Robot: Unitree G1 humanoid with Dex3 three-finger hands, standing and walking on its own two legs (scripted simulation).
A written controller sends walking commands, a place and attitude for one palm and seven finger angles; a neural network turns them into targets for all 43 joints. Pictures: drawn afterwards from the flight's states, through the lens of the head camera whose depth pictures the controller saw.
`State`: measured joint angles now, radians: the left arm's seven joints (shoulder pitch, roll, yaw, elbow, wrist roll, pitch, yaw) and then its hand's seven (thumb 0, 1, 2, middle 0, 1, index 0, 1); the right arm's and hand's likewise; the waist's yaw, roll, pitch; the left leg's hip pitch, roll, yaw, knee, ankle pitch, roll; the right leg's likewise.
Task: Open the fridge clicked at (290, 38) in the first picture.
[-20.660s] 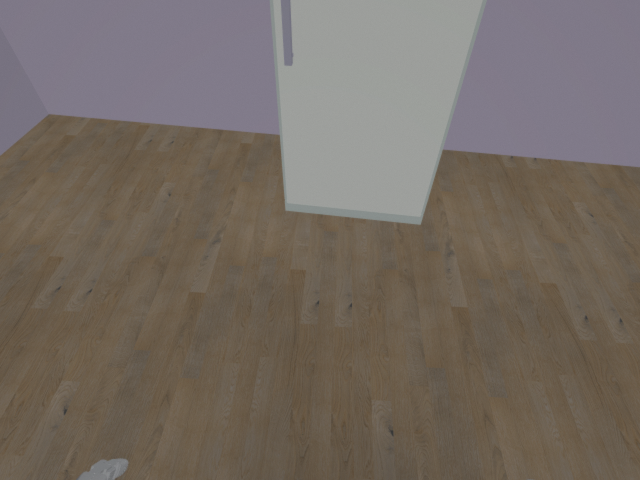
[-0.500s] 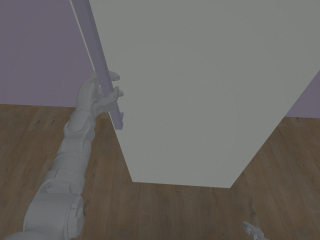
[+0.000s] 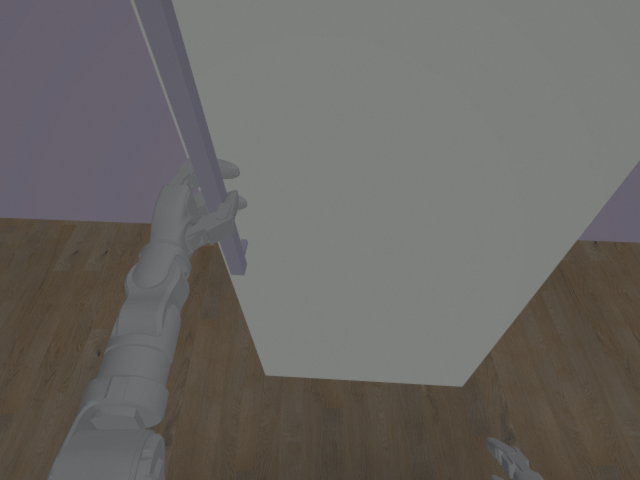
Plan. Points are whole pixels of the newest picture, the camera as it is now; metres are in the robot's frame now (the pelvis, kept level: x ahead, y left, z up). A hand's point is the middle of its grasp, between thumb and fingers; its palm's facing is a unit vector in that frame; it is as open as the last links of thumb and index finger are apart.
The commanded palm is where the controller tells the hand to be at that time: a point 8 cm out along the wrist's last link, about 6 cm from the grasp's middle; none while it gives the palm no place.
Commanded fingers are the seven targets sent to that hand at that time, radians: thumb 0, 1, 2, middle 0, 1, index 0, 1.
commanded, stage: pull the door a little, standing still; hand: left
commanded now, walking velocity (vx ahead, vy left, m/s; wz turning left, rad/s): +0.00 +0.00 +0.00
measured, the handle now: (207, 143) +0.46 +0.15 +0.19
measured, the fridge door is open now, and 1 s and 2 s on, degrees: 0 21 55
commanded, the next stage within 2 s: walk backward, drawing the door open in 0.34 s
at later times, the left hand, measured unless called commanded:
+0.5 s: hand (220, 274) +0.31 +0.13 +0.12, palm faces -0.08 -0.99 -0.09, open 6.4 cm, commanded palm +0.29 +0.18 +0.12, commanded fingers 0.00 0.90 0.90 -0.45 -1.40 -0.45 -1.40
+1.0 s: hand (240, 368) +0.21 +0.09 +0.12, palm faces +0.09 -0.98 -0.18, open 6.4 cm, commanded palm +0.18 +0.14 +0.12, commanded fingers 0.00 0.90 0.90 -0.45 -1.40 -0.45 -1.40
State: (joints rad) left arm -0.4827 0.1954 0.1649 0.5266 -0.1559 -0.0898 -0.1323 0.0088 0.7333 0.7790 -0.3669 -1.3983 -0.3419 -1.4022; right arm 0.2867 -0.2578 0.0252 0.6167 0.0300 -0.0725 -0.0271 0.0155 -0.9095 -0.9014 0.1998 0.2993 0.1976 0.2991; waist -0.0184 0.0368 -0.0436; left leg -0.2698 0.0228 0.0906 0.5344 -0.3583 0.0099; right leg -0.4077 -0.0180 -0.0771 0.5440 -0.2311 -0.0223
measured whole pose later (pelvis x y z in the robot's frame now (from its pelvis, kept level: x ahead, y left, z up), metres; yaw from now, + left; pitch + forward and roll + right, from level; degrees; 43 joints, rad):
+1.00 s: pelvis -0.04 -0.03 +0.00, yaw +6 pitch +1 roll +1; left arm 0.24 0.14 -0.09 -0.27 -0.01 -0.04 0.08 -0.03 0.63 0.75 -0.38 -1.35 -0.30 -1.39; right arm 0.15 -0.18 0.06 0.50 -0.03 0.07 -0.05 0.01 -0.91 -0.90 0.20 0.30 0.20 0.30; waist -0.03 0.07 0.00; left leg -0.28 0.00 -0.05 0.60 -0.32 -0.01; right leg -0.33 -0.01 -0.12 0.48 -0.17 -0.05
